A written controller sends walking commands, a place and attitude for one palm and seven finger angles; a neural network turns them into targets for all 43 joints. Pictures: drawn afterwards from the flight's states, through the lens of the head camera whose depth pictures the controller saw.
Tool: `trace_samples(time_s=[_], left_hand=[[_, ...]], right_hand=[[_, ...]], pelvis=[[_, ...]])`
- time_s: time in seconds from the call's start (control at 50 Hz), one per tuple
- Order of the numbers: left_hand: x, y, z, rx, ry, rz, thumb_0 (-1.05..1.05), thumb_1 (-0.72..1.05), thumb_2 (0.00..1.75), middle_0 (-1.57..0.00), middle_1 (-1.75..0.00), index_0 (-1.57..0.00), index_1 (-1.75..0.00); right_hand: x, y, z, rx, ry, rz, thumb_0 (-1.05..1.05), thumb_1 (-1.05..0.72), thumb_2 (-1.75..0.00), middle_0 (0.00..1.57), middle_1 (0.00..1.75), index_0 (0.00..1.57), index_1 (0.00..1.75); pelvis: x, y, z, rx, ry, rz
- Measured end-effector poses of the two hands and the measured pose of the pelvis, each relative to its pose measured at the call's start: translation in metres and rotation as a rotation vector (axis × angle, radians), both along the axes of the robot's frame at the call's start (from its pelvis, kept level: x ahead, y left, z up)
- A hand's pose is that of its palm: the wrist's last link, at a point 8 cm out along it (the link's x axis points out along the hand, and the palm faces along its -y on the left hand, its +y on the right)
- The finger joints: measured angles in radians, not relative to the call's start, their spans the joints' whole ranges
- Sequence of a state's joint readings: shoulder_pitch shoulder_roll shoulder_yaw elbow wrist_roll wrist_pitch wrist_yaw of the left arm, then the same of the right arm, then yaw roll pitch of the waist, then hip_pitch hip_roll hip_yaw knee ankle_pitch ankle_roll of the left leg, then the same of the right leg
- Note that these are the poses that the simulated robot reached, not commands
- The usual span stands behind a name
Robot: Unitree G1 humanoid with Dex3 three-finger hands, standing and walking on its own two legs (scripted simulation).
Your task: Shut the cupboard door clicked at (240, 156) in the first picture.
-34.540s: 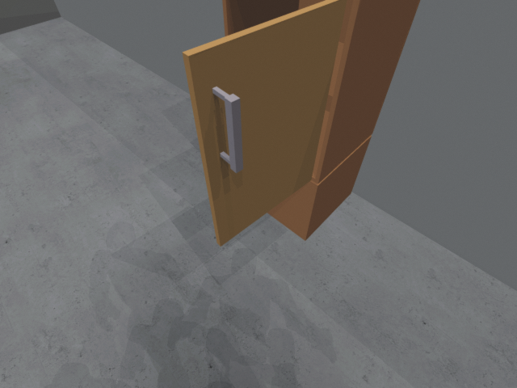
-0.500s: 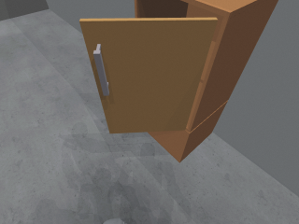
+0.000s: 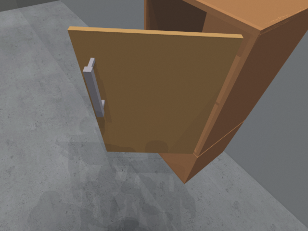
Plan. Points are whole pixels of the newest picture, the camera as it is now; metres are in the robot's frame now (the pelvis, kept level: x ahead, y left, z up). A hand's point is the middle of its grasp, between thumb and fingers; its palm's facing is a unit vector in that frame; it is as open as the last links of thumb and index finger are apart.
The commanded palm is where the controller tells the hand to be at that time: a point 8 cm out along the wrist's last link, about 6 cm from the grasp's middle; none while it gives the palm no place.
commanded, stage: come to a stop and stand still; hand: left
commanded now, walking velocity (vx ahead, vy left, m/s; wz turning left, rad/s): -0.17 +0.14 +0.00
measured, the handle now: (96, 89) +0.46 +0.21 +0.09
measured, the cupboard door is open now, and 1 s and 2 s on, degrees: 52 52 52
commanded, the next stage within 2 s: look again from close up in 1.00 s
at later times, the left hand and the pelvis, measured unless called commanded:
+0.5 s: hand out of the picture +0.03 +0.21 -0.17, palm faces +0.05 -0.97 -0.22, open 7.3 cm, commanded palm none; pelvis -0.02 +0.01 +0.01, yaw +0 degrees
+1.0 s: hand out of the picture -0.07 +0.16 -0.17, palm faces +0.01 -0.99 -0.13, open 7.3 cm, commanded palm none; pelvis -0.05 +0.01 +0.01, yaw +0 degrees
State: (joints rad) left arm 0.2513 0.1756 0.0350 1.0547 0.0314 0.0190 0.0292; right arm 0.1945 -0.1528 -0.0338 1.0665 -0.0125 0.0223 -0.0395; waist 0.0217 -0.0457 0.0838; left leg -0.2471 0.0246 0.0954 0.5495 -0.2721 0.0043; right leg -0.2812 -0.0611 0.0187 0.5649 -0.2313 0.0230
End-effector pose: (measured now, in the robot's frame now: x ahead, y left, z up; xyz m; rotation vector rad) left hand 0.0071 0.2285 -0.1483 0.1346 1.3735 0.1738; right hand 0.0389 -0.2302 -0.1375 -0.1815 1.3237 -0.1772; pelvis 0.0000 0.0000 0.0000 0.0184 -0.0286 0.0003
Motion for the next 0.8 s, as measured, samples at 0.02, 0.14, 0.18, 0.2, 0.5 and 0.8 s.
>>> trace_samples(time_s=[0.02,0.14,0.18,0.2,0.5,0.8], left_hand=[[0.004,-0.001,0.001,0.009,0.001,-0.005,0.01,0.92,0.90,-0.20,-0.30,-0.20,-0.30],[0.031,-0.004,0.012,0.043,-0.039,-0.025,0.01,0.92,0.90,-0.20,-0.30,-0.20,-0.30],[0.038,-0.003,0.015,0.047,-0.062,-0.024,0.01,0.91,0.90,-0.20,-0.30,-0.20,-0.30],[0.040,-0.001,0.015,0.047,-0.074,-0.022,0.01,0.91,0.90,-0.20,-0.30,-0.20,-0.30],[0.014,0.028,0.009,0.026,-0.064,-0.005,0.00,0.91,0.90,-0.20,-0.30,-0.20,-0.30],[-0.056,-0.007,0.012,-0.027,0.023,-0.028,0.01,0.91,0.90,-0.20,-0.30,-0.20,-0.30]], right_hand=[[0.000,-0.005,-0.002,0.006,0.006,-0.008,0.00,-0.93,-0.90,0.21,0.30,0.20,0.30],[0.002,-0.026,-0.004,0.002,0.025,-0.024,0.01,-0.92,-0.90,0.20,0.30,0.20,0.30],[0.002,-0.029,-0.001,-0.009,0.031,-0.018,0.01,-0.92,-0.90,0.20,0.30,0.20,0.30],[0.002,-0.029,0.001,-0.014,0.033,-0.013,0.01,-0.92,-0.90,0.20,0.30,0.20,0.30],[-0.009,0.016,0.013,-0.008,-0.046,0.040,0.01,-0.91,-0.90,0.20,0.30,0.20,0.30],[-0.077,0.010,0.009,0.030,0.034,-0.025,0.01,-0.92,-0.90,0.20,0.30,0.20,0.30]], pelvis=[[0.002,-0.004,0.000,-0.004,0.002,0.002],[0.005,-0.012,0.001,-0.008,0.021,0.020],[0.003,-0.010,0.003,-0.004,0.027,0.023],[0.002,-0.008,0.005,-0.002,0.029,0.025],[-0.021,0.014,0.007,-0.012,0.006,0.005],[-0.045,0.007,0.014,-0.015,-0.009,-0.005]])
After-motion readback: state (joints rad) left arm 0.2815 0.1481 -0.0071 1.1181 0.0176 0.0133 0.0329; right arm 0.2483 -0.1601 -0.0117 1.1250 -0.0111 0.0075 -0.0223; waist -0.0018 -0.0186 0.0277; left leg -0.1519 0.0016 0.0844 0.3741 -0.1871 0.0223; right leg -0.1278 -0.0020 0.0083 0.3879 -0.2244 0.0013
